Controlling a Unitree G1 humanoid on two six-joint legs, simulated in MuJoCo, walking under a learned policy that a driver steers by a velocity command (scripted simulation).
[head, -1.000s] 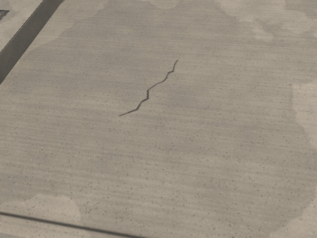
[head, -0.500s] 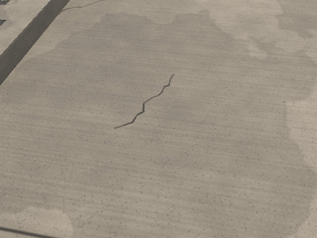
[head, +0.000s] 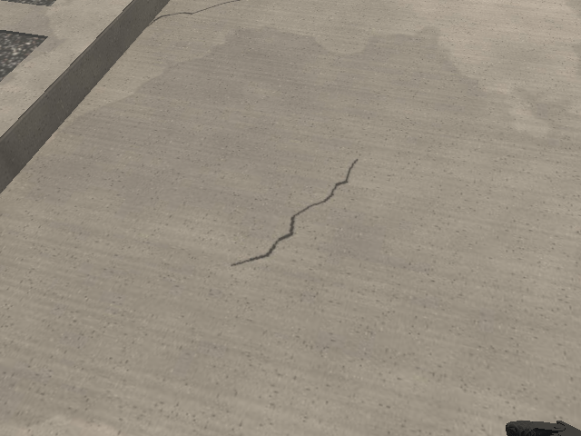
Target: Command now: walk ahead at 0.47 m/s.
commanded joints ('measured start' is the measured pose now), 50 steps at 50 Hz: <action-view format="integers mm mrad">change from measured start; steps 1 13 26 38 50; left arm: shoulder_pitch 27 -209 -8 -171 -46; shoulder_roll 136 69 84 144 128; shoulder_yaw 29 26 55 72 61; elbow -47 -155 -43 -119 -155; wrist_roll -2 -12 -6 -34 -51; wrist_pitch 9 8 -8 -10 7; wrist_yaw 4 -29 -74 29 18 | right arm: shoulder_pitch -63 126 291 -20 268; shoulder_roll -93 -96 -51 -19 -153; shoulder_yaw -29 -27 -21 0 -60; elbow -89 133 207 -17 6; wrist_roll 2 -8 11 -46 -9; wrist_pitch -21 -62 -18 -25 -48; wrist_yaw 24 -12 -100 -91 -66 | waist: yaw -44 -3 82 -49 -159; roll -95 -41 -134 -60 186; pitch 86 85 -59 -41 -207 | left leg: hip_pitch -115 271 355 45 934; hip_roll -12 154 -27 20 349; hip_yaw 36 -368 129 -93 -753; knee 21 -535 727 -89 -537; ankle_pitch -110 -399 -326 -34 -569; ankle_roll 41 198 2 -140 190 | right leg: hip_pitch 48 -651 -109 -379 -890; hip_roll -324 -138 -162 -164 -16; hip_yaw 136 72 62 358 234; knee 117 828 -112 15 935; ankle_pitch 846 162 1072 485 -197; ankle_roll -162 -11 -122 -209 7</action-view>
